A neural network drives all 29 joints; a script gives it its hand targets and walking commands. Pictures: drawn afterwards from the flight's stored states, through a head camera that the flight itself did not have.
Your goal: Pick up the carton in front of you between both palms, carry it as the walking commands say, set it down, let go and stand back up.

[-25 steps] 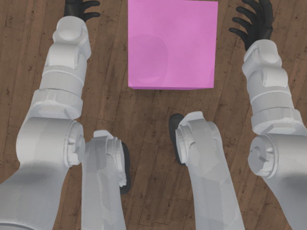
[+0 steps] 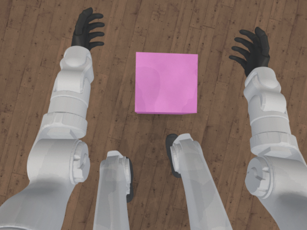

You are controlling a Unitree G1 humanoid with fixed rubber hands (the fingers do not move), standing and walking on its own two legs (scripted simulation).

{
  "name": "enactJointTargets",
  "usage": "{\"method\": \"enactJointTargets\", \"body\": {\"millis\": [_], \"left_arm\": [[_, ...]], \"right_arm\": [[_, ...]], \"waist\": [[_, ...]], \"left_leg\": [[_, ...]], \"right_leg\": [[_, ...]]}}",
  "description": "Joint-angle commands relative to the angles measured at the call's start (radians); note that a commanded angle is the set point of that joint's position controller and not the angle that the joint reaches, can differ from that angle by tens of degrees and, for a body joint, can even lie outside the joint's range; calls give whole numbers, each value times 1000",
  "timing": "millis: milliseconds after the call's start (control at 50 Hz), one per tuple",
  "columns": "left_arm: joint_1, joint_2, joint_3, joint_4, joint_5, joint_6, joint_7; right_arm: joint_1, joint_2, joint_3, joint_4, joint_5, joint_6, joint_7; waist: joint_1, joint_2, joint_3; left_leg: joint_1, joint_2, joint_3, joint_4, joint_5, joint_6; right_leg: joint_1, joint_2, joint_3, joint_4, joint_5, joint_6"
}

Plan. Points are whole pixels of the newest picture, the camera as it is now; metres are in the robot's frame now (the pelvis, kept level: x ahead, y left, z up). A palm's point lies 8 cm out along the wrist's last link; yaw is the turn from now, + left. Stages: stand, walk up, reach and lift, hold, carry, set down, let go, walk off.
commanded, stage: set down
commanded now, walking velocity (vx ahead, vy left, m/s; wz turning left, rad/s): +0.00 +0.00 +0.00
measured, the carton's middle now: (162, 88) +0.46 -0.11 -0.43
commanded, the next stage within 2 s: let go in 0.20 s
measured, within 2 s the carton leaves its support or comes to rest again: neither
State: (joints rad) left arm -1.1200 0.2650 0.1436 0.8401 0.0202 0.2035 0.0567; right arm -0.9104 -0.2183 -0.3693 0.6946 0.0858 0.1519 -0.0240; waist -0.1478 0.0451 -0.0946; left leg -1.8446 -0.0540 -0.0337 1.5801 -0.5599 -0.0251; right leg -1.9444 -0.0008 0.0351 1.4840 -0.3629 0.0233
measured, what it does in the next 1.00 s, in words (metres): rises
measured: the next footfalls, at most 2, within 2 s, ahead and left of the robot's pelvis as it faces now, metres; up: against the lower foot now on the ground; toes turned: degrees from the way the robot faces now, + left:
none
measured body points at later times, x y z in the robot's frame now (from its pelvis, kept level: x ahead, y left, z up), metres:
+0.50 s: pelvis +0.04 -0.02 +0.13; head +0.29 -0.03 +0.51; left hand +0.47 +0.13 +0.01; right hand +0.39 -0.28 +0.02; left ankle +0.05 +0.12 -0.52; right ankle +0.12 -0.13 -0.52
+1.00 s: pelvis +0.10 -0.01 +0.22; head +0.18 +0.00 +0.66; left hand +0.33 +0.20 +0.13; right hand +0.26 -0.25 +0.14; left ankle +0.05 +0.12 -0.52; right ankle +0.12 -0.13 -0.52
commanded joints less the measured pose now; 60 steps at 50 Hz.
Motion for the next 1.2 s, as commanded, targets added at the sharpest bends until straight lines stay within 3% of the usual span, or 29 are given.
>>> {"method": "enactJointTargets", "body": {"millis": [0, 180, 260, 380, 500, 600, 740, 820, 920, 1040, 1180], "left_arm": [[-225, 76, 19, -105, 9, -25, -9], [-155, 58, 37, -60, 25, -53, -38], [-66, 28, 61, -69, 56, -63, -28], [219, -71, 88, -208, 122, -74, 31], [451, -105, 63, -383, 105, -106, 58], [647, -88, 40, -397, 75, -147, 29], [928, -54, 13, -359, 57, -200, -15], [1057, -33, -3, -372, 50, -222, -37], [1162, -24, -27, -410, 37, -232, -56], [1259, -4, -53, -449, 14, -201, -88], [1291, 6, -89, -491, -15, -144, -119]], "right_arm": [[-138, -118, -18, -109, -12, -22, 8], [-81, -77, -30, -85, -52, -48, 23], [-11, -71, -22, -91, -84, -62, 40], [234, -81, 37, -176, -147, -69, 93], [438, -96, 123, -268, -151, -83, 134], [631, -84, 199, -281, -108, -112, 140], [905, -62, 276, -329, -66, -151, 113], [1028, -65, 301, -381, -59, -163, 97], [1093, -75, 316, -397, -53, -163, 92], [1118, -96, 306, -378, -66, -132, 94], [1131, -109, 289, -357, -91, -75, 94]], "waist": [[-43, 63, -994], [-36, 44, -898], [-22, 38, -928], [-1, 5, -944], [11, -40, -730], [31, -60, -566], [62, -87, -420], [77, -86, -321], [106, -29, -150], [138, 15, -4], [134, -10, 115]], "left_leg": [[442, -61, 83, -248, 233, -4], [545, -50, 58, -425, 275, -6], [626, -50, 53, -497, 326, -14], [767, -58, 56, -622, 414, -27], [827, -50, 57, -766, 322, -20], [895, -32, 56, -853, 278, -8], [1033, -22, 51, -959, 331, 3], [1179, -17, 46, -1042, 371, 13], [1402, 3, 30, -1146, 420, 10], [1512, 28, 12, -1236, 462, 4], [1529, 48, -2, -1283, 439, 11]], "right_leg": [[785, 56, -135, -146, 379, 39], [912, 53, -114, -319, 407, 35], [1017, 54, -105, -383, 451, 26], [1259, 52, -89, -484, 536, 3], [1471, 39, -46, -608, 479, -8], [1608, 24, -11, -695, 459, -7], [1804, 13, 17, -797, 602, 0], [1878, 17, 11, -870, 618, 9], [1890, 36, -17, -983, 496, 9], [1947, 56, -36, -1048, 415, 0], [2017, 75, -54, -1053, 383, 0]]}}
